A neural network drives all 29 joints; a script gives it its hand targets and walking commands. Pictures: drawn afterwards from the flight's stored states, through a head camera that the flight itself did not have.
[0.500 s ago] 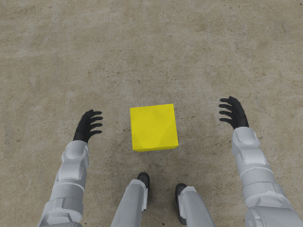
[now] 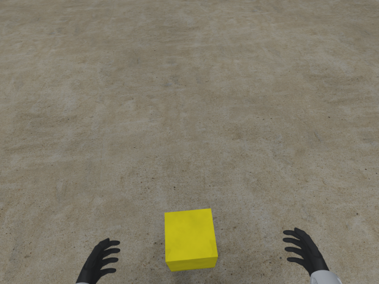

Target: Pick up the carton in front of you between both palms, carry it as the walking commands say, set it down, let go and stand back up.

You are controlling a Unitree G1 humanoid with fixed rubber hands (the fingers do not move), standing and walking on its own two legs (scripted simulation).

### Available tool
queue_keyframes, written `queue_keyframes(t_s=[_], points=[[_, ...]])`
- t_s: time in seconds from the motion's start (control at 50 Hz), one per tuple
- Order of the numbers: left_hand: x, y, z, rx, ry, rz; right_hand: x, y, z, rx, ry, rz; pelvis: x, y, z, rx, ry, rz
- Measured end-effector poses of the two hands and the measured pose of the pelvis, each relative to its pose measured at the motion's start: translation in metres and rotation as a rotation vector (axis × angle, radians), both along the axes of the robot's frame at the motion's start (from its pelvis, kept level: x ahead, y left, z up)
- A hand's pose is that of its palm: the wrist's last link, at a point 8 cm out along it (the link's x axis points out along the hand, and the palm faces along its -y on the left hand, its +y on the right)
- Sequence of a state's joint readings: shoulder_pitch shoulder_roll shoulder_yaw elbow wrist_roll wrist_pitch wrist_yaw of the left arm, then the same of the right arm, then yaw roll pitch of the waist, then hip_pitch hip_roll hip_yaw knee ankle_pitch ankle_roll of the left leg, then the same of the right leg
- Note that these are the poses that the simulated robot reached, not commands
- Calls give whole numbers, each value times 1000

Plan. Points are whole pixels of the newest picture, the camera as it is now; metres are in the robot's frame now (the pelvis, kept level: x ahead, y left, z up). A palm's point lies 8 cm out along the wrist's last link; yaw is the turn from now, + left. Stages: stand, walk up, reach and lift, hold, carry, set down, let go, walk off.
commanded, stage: let go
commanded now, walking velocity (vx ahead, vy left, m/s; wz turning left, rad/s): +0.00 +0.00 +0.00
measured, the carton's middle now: (190, 241) +0.38 +0.05 -0.65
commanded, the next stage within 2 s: stand in 0.48 s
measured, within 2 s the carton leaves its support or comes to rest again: neither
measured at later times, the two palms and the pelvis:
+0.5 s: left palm (84, 281) +0.15 +0.25 -0.07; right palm out of the picture +0.15 -0.23 -0.08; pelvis -0.01 +0.00 +0.00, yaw +0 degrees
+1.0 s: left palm out of the picture +0.14 +0.30 -0.10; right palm out of the picture +0.14 -0.28 -0.08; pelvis +0.01 +0.01 +0.00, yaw -1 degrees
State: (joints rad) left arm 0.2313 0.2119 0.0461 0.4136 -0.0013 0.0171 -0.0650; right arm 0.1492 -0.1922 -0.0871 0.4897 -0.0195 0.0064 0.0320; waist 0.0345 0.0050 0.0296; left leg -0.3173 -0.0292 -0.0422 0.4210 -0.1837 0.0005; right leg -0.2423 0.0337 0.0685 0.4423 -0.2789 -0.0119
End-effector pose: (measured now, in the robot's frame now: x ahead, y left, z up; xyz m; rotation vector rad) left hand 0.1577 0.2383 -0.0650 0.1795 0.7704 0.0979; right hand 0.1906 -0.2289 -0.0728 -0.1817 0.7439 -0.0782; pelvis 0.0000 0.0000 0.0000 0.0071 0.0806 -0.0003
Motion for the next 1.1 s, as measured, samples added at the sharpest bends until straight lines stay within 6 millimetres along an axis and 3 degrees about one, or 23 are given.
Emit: queue_keyframes(t_s=[0.16,0.34,0.5,0.7,0.8,1.1], points=[[1,-9,1,-4,8,-33,-30,-13,10,2,22,-16,-4,-7,1,6,-123,-3],[0,-10,1,-1,20,-36,-37,-8,8,10,39,-18,-9,-4,0,6,-181,-12],[-4,9,-2,52,59,8,-45,-3,-3,-10,55,-34,-6,4,-5,2,-175,-1],[-16,50,-26,138,116,29,-58,-48,-6,-189,142,-76,3,8,-8,-11,-108,-14],[-17,56,-33,146,150,33,-55,-54,-3,-215,152,-86,9,10,-6,-14,-103,-16],[-18,66,-36,155,196,34,-58,-47,-9,-210,195,-81,13,16,-2,-14,-108,-16]])
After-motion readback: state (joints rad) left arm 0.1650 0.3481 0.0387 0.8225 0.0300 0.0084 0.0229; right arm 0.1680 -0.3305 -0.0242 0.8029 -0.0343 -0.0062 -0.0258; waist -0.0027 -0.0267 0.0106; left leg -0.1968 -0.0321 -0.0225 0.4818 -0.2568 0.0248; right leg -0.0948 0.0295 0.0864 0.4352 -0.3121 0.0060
